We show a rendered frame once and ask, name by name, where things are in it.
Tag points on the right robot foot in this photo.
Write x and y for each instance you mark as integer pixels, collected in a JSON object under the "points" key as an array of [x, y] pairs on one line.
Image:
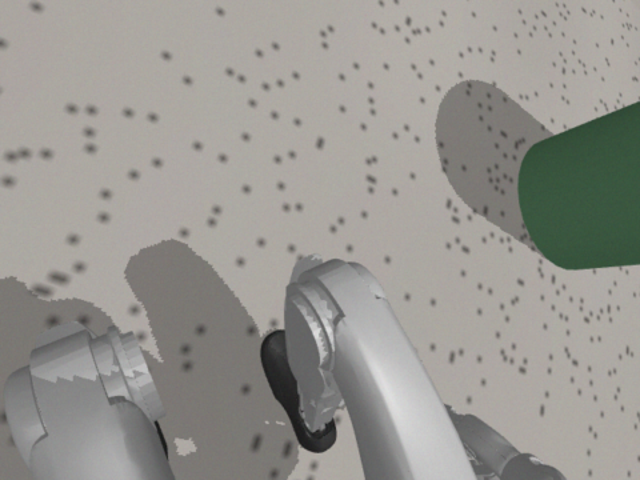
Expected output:
{"points": [[284, 387]]}

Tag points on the right robot arm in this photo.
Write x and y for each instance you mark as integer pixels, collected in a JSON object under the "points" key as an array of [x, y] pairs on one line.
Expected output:
{"points": [[526, 466]]}

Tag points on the right robot hand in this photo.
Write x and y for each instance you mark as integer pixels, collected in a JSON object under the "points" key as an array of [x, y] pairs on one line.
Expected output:
{"points": [[482, 443]]}

